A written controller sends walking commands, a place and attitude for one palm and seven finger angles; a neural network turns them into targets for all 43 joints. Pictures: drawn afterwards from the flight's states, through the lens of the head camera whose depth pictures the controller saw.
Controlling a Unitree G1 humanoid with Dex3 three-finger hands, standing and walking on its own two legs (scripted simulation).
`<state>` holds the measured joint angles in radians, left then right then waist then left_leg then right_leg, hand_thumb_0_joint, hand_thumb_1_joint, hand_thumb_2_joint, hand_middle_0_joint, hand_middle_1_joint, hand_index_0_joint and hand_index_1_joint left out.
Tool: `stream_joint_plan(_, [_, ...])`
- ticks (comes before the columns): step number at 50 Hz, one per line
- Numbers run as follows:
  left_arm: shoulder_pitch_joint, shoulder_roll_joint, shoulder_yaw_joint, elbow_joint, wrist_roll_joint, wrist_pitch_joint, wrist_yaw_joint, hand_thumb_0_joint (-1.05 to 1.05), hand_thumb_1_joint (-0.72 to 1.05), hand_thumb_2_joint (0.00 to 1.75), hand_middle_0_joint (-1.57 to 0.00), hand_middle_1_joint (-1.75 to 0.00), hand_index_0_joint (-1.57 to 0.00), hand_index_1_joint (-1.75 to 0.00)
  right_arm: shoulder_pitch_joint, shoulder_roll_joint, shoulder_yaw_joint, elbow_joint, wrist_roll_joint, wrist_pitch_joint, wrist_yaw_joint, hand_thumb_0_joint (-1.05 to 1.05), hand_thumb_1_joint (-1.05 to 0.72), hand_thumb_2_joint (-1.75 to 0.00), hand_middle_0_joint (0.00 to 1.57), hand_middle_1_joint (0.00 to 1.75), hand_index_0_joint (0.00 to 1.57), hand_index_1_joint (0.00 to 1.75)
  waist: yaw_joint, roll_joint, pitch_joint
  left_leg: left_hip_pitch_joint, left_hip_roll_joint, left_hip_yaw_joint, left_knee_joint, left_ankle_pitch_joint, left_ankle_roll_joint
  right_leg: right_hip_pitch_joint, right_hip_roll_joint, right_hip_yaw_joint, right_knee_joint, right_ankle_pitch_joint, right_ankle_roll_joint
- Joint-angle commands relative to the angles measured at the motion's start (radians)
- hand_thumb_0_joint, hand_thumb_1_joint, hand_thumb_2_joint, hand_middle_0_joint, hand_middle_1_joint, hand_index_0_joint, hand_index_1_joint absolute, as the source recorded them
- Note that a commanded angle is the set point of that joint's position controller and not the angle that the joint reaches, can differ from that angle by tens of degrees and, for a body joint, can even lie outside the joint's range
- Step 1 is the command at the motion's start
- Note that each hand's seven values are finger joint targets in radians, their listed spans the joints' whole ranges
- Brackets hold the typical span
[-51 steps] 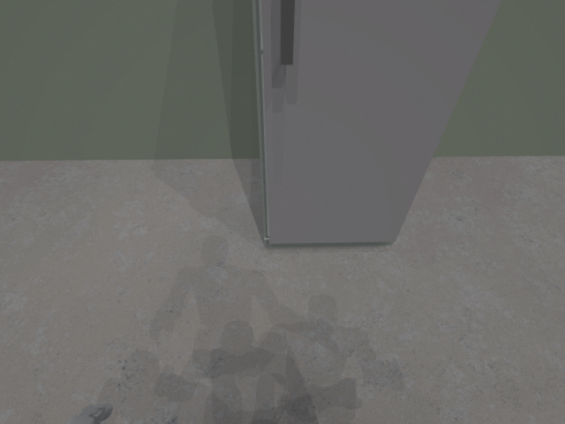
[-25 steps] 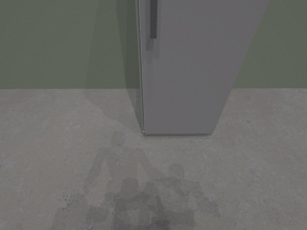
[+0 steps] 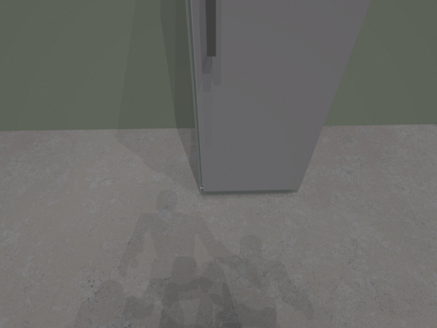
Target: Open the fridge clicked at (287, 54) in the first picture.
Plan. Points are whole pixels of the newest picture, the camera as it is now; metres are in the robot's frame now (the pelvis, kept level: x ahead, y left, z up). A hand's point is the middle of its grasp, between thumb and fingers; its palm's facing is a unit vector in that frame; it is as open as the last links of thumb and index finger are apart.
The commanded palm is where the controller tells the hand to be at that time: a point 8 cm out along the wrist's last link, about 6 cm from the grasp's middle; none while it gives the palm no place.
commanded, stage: look at it before walking up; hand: left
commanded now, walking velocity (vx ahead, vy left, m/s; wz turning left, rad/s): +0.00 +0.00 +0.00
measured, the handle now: (210, 6) +0.88 +0.07 +0.23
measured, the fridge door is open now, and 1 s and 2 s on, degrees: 0 0 0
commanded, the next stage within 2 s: take the last steps up to it in 0.42 s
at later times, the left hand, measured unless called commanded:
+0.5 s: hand out of the picture +0.07 +0.25 -0.15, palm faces -0.02 -0.94 -0.34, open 7.4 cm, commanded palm none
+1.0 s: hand out of the picture +0.01 +0.13 -0.18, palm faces +0.10 -0.98 -0.19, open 7.4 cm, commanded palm none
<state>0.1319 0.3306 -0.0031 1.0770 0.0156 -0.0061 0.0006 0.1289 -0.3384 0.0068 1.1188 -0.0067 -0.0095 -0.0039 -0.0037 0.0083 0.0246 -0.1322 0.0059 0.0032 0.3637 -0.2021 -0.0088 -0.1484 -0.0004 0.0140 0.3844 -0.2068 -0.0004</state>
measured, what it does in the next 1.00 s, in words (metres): lifts its left foot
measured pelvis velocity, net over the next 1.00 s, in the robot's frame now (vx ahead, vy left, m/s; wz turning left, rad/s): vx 0.09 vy -0.03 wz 0.03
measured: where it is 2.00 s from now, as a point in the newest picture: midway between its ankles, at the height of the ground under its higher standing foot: (240, 296)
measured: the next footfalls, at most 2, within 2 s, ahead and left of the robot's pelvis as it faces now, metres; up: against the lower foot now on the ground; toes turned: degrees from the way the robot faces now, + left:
left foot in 1.20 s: +0.29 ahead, +0.09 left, +0.00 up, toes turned +10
right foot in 1.68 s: +0.46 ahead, -0.19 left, +0.00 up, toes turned -8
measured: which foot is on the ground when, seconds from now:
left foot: down 0.00-0.88, up 0.90-1.00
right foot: down 0.00-1.00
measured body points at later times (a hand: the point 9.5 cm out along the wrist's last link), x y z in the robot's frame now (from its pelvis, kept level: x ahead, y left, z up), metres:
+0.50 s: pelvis +0.00 +0.00 +0.00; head +0.01 +0.00 +0.45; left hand +0.07 +0.30 -0.13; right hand +0.08 -0.29 -0.14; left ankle +0.00 +0.12 -0.75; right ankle +0.00 -0.12 -0.75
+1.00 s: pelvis +0.09 -0.03 -0.01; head +0.11 -0.03 +0.44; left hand +0.01 +0.19 -0.16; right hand +0.08 -0.26 -0.18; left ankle +0.04 +0.09 -0.68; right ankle +0.00 -0.12 -0.75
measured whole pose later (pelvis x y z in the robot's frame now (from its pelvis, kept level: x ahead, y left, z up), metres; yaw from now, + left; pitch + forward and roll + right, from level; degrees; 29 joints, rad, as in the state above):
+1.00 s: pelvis +0.09 -0.03 -0.01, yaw +2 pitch +1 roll +0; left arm 0.45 0.14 0.02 1.12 0.03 -0.06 0.02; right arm 0.30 -0.17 -0.03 1.15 -0.02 0.01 -0.01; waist 0.03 0.01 0.02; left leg -0.42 0.06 0.06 1.06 -0.49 0.00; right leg -0.08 0.04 -0.04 0.47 -0.40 -0.05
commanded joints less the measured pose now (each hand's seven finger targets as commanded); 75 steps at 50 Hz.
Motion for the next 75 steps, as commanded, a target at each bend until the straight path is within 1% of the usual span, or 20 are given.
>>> stream_joint_plan(1, [-0.036, 0.212, 0.041, -0.062, -0.005, -0.024, 0.010, 0.00, 0.90, 0.90, -0.20, -0.30, -0.20, -0.30, -0.051, -0.202, -0.040, -0.068, -0.003, -0.029, -0.011, 0.00, -0.90, -0.90, 0.20, 0.30, 0.20, 0.30, 0.006, -0.013, -0.050, -0.002, 0.107, -0.098, -0.058, 0.095, 0.034, -0.001, -0.120, 0.109, -0.072, 0.091, -0.033])
stream_joint_plan(27, [-0.032, 0.215, 0.040, -0.052, -0.004, -0.024, 0.009, 0.00, 0.90, 0.90, -0.20, -0.30, -0.20, -0.30, -0.058, -0.206, -0.037, -0.065, 0.000, -0.028, -0.013, 0.00, -0.90, -0.90, 0.20, 0.30, 0.20, 0.30, 0.006, -0.017, -0.052, 0.018, 0.111, -0.106, -0.069, 0.134, 0.033, 0.017, -0.119, 0.096, -0.079, 0.135, -0.027])
stream_joint_plan(29, [0.046, 0.079, 0.012, -0.015, -0.005, -0.004, 0.014, 0.00, 0.90, 0.90, -0.20, -0.30, -0.20, -0.30, 0.008, -0.070, -0.005, -0.034, -0.008, -0.010, -0.008, 0.00, -0.90, -0.90, 0.20, 0.30, 0.20, 0.30, 0.004, -0.026, -0.072, 0.024, 0.106, -0.089, -0.059, 0.025, 0.015, 0.015, -0.106, 0.082, -0.074, -0.016, -0.005])
stream_joint_plan(35, [0.129, 0.062, 0.026, -0.017, 0.008, 0.006, -0.009, 0.00, 0.90, 0.90, -0.20, -0.30, -0.20, -0.30, 0.070, -0.091, -0.030, -0.039, -0.019, 0.000, -0.004, 0.00, -0.90, -0.90, 0.20, 0.30, 0.20, 0.30, 0.003, 0.028, 0.095, -0.109, 0.146, -0.166, -0.096, -0.391, 0.066, -0.136, -0.044, 0.046, 0.037, -0.293, -0.023])
stream_joint_plan(41, [0.219, -0.013, 0.039, -0.026, 0.008, -0.020, -0.016, 0.00, 0.90, 0.90, -0.20, -0.30, -0.20, -0.30, 0.164, -0.068, -0.057, -0.042, -0.013, -0.023, -0.021, 0.00, -0.90, -0.90, 0.20, 0.30, 0.20, 0.30, 0.012, 0.112, 0.081, -0.060, 0.221, -0.218, 0.010, -0.093, 0.126, -0.149, -0.020, -0.034, 0.143, -0.129, -0.029])
stream_joint_plan(42, [0.282, -0.014, 0.047, -0.009, 0.008, -0.027, -0.013, 0.00, 0.90, 0.90, -0.20, -0.30, -0.20, -0.30, 0.157, -0.045, -0.057, -0.046, -0.012, -0.028, -0.024, 0.00, -0.90, -0.90, 0.20, 0.30, 0.20, 0.30, 0.039, 0.065, 0.045, -0.124, 0.184, -0.155, 0.121, -0.010, 0.105, -0.031, -0.044, 0.010, 0.094, -0.072, -0.047])
stream_joint_plan(43, [0.373, 0.019, 0.059, 0.023, 0.010, -0.037, -0.004, 0.00, 0.90, 0.90, -0.20, -0.30, -0.20, -0.30, 0.128, -0.001, -0.050, -0.065, -0.007, -0.035, -0.026, 0.00, -0.90, -0.90, 0.20, 0.30, 0.20, 0.30, 0.073, -0.112, 0.015, -0.290, 0.094, -0.022, 0.331, 0.022, 0.056, 0.160, -0.138, 0.169, 0.011, 0.051, -0.089])
stream_joint_plan(44, [0.492, 0.072, 0.078, 0.063, 0.011, -0.046, 0.010, 0.00, 0.90, 0.90, -0.20, -0.30, -0.20, -0.30, 0.049, 0.056, -0.041, -0.112, -0.007, -0.041, -0.021, 0.00, -0.90, -0.90, 0.20, 0.30, 0.20, 0.30, 0.113, -0.322, 0.027, -0.511, 0.008, 0.094, 0.552, -0.281, 0.017, 0.294, -0.302, 0.391, -0.087, 0.295, -0.172])
stream_joint_plan(45, [0.556, 0.046, 0.069, 0.085, 0.007, -0.052, 0.020, 0.00, 0.90, 0.90, -0.20, -0.30, -0.20, -0.30, -0.018, 0.039, -0.047, -0.131, -0.012, -0.043, -0.021, 0.00, -0.90, -0.90, 0.20, 0.30, 0.20, 0.30, 0.132, -0.229, 0.059, -0.593, 0.037, 0.033, 0.704, -0.390, 0.021, 0.296, -0.350, 0.437, -0.076, 0.490, -0.231])
stream_joint_plan(48, [0.497, -0.028, 0.055, 0.070, 0.018, -0.054, 0.036, 0.00, 0.90, 0.90, -0.20, -0.30, -0.20, -0.30, -0.030, 0.092, -0.059, -0.130, -0.015, -0.040, -0.006, 0.00, -0.90, -0.90, 0.20, 0.30, 0.20, 0.30, 0.078, -0.061, 0.071, -0.642, 0.091, 0.043, 0.781, -0.301, 0.011, 0.275, -0.290, 0.283, -0.056, 0.412, -0.241])
stream_joint_plan(55, [0.429, -0.079, 0.043, 0.087, 0.016, -0.061, 0.040, 0.00, 0.90, 0.90, -0.20, -0.30, -0.20, -0.30, -0.021, 0.160, -0.056, -0.132, -0.007, -0.034, 0.015, 0.00, -0.90, -0.90, 0.20, 0.30, 0.20, 0.30, 0.003, -0.150, 0.105, -0.311, 0.056, 0.149, 0.410, -0.084, 0.034, 0.010, -0.185, 0.086, -0.113, 0.442, -0.159])
stream_joint_plan(57, [0.407, -0.065, 0.051, 0.093, 0.007, -0.064, 0.035, 0.00, 0.90, 0.90, -0.20, -0.30, -0.20, -0.30, 0.123, 0.144, -0.063, -0.088, -0.008, -0.044, -0.001, 0.00, -0.90, -0.90, 0.20, 0.30, 0.20, 0.30, -0.067, -0.124, 0.027, -0.104, -0.004, 0.196, 0.287, 0.003, 0.051, 0.017, -0.136, 0.019, 0.050, 0.636, -0.130])
stream_joint_plan(58, [0.411, -0.072, 0.053, 0.094, 0.003, -0.062, 0.033, 0.00, 0.90, 0.90, -0.20, -0.30, -0.20, -0.30, 0.245, 0.120, -0.070, -0.044, -0.013, -0.049, -0.013, 0.00, -0.90, -0.90, 0.20, 0.30, 0.20, 0.30, -0.112, -0.097, -0.040, 0.062, 0.006, 0.175, 0.209, 0.065, 0.065, -0.023, -0.118, 0.007, 0.217, 0.632, -0.109])
stream_joint_plan(59, [0.429, -0.102, 0.054, 0.087, 0.000, -0.061, 0.026, 0.00, 0.90, 0.90, -0.20, -0.30, -0.20, -0.30, 0.380, 0.041, -0.093, -0.011, -0.022, -0.052, -0.025, 0.00, -0.90, -0.90, 0.20, 0.30, 0.20, 0.30, -0.157, 0.001, -0.130, 0.271, 0.155, -0.028, 0.164, 0.052, 0.117, -0.177, -0.068, -0.018, 0.450, 0.405, -0.075])
stream_joint_plan(60, [0.469, -0.162, 0.050, 0.054, -0.009, -0.056, 0.014, 0.00, 0.90, 0.90, -0.20, -0.30, -0.20, -0.30, 0.463, -0.069, -0.115, 0.004, -0.030, -0.055, -0.033, 0.00, -0.90, -0.90, 0.20, 0.30, 0.20, 0.30, -0.140, 0.243, -0.202, 0.366, 0.474, -0.449, -0.005, 0.055, 0.246, -0.374, 0.043, -0.076, 0.801, -0.248, -0.037])
stream_joint_plan(61, [0.418, -0.125, 0.051, 0.034, 0.006, -0.048, 0.019, 0.00, 0.90, 0.90, -0.20, -0.30, -0.20, -0.30, 0.400, -0.072, -0.109, -0.004, -0.011, -0.047, -0.035, 0.00, -0.90, -0.90, 0.20, 0.30, 0.20, 0.30, -0.114, 0.156, -0.153, 0.222, 0.533, -0.543, -0.134, -0.164, 0.272, -0.405, 0.012, 0.008, 0.936, -0.334, -0.052])
stream_joint_plan(63, [0.314, -0.142, 0.058, 0.018, 0.020, -0.032, 0.003, 0.00, 0.90, 0.90, -0.20, -0.30, -0.20, -0.30, 0.227, 0.039, -0.085, -0.051, -0.015, -0.052, -0.038, 0.00, -0.90, -0.90, 0.20, 0.30, 0.20, 0.30, -0.050, 0.062, 0.095, -0.078, 0.446, -0.417, -0.205, -0.296, 0.221, -0.468, -0.089, 0.021, 0.966, -0.173, -0.037])
stream_joint_plan(66, [0.380, -0.193, 0.056, 0.029, 0.028, -0.006, -0.012, 0.00, 0.90, 0.90, -0.20, -0.30, -0.20, -0.30, 0.168, 0.101, -0.065, -0.060, -0.017, -0.073, -0.035, 0.00, -0.90, -0.90, 0.20, 0.30, 0.20, 0.30, 0.027, 0.072, 0.061, -0.162, 0.325, -0.126, -0.172, -0.091, 0.156, -0.374, -0.116, -0.014, 0.825, -0.088, -0.008])
stream_joint_plan(68, [0.367, -0.197, 0.061, 0.014, 0.026, 0.004, -0.013, 0.00, 0.90, 0.90, -0.20, -0.30, -0.20, -0.30, 0.173, 0.108, -0.073, -0.071, -0.019, -0.074, -0.031, 0.00, -0.90, -0.90, 0.20, 0.30, 0.20, 0.30, 0.026, 0.091, 0.044, -0.172, 0.290, -0.034, -0.168, -0.023, 0.155, -0.361, -0.126, -0.039, 0.728, -0.045, 0.009])
stream_joint_plan(75, [0.094, -0.150, 0.068, -0.086, 0.017, 0.003, -0.027, 0.00, 0.90, 0.90, -0.20, -0.30, -0.20, -0.30, 0.258, 0.057, -0.083, -0.053, -0.025, -0.064, -0.025, 0.00, -0.90, -0.90, 0.20, 0.30, 0.20, 0.30, -0.023, 0.112, 0.107, -0.080, 0.289, -0.008, -0.179, 0.073, 0.164, -0.392, -0.131, -0.084, 0.398, 0.037, 0.031])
